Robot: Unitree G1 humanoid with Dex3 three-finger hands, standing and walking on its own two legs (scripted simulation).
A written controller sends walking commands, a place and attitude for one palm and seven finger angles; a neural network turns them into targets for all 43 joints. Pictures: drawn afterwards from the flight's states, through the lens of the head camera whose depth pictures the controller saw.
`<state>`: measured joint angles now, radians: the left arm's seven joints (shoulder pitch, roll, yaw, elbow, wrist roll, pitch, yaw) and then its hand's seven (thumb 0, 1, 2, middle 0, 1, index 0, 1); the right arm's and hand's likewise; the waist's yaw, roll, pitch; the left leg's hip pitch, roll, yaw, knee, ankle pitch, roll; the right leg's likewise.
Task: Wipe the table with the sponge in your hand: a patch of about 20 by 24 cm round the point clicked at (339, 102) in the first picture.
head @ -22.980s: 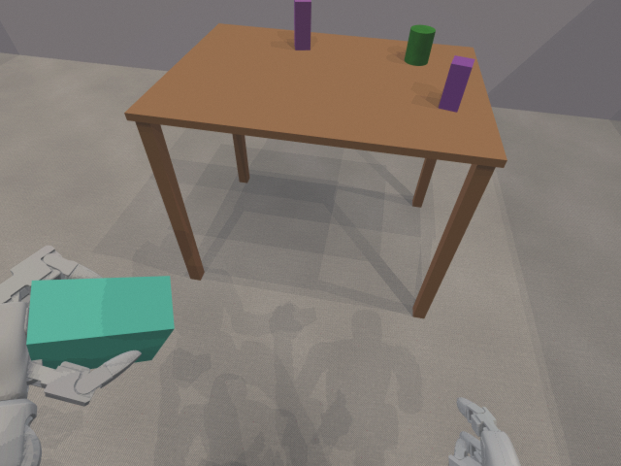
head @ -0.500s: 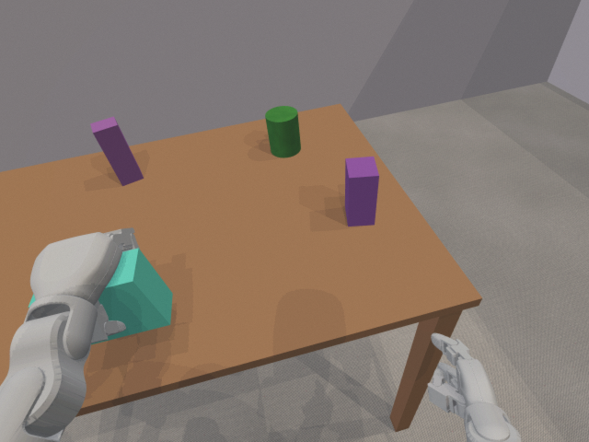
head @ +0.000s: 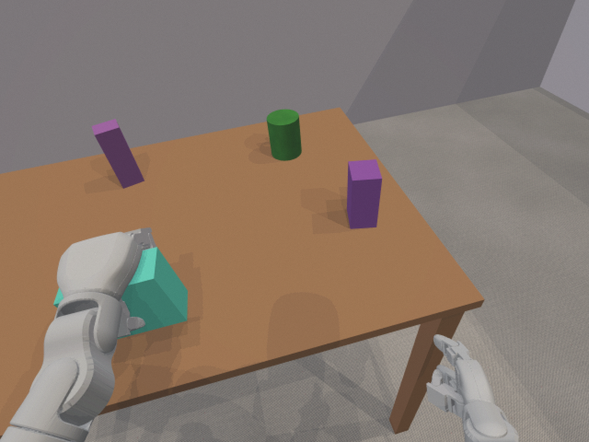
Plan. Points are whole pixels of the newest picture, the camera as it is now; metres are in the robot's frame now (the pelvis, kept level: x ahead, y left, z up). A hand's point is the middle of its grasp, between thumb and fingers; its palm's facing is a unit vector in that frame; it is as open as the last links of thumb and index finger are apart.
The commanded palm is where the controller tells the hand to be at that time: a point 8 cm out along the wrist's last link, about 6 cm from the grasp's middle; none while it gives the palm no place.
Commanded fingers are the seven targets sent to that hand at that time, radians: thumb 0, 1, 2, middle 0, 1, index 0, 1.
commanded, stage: move the sponge above the wiping area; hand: left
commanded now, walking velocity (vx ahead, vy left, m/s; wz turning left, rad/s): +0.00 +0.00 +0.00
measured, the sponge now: (134, 303) +0.25 +0.28 +0.07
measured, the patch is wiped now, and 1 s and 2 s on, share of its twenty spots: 0.00 0.00 0.00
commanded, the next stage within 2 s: lower the sponge onto the table in 1.52 s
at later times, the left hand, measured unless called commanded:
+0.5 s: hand (145, 278) +0.27 +0.27 +0.09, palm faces +0.00 -0.07 -1.00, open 9.7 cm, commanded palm +0.25 +0.26 +0.16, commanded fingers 0.00 0.10 1.30 -1.20 -1.60 -1.20 -1.60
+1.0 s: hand (144, 279) +0.28 +0.28 +0.08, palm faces -0.02 -0.08 -1.00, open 9.7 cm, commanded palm +0.26 +0.26 +0.16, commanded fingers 0.00 0.10 1.30 -1.20 -1.60 -1.20 -1.60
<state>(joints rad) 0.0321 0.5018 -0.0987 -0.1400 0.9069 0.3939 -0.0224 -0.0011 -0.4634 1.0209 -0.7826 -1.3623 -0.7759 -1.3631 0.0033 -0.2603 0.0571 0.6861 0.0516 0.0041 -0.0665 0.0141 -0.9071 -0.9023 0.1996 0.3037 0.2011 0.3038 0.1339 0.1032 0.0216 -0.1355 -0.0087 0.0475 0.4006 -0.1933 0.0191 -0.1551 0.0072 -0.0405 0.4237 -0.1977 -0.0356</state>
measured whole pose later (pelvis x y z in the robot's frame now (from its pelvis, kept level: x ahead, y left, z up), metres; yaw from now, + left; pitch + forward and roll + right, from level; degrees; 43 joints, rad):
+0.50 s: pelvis +0.01 -0.01 +0.00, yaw +0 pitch -3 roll +0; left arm -0.05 0.46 -0.13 -0.01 0.93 0.42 -0.02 0.00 -0.46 1.02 -0.78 -1.36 -0.77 -1.37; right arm 0.01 -0.27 0.06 0.68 0.06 0.00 -0.06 0.01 -0.91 -0.90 0.20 0.30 0.24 0.32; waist 0.12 0.10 0.01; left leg -0.15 0.00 0.04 0.40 -0.20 0.01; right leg -0.16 0.01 -0.05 0.41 -0.20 -0.04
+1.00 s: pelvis +0.02 -0.01 +0.00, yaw +1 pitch -2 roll +0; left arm 0.00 0.48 -0.11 -0.03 0.93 0.39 -0.02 0.00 -0.46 1.02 -0.78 -1.36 -0.77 -1.37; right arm 0.03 -0.27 0.04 0.68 0.06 0.00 -0.06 0.01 -0.91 -0.90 0.20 0.30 0.24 0.32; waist 0.12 0.10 0.01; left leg -0.15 0.00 0.03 0.41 -0.22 0.01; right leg -0.16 0.02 -0.05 0.41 -0.22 -0.04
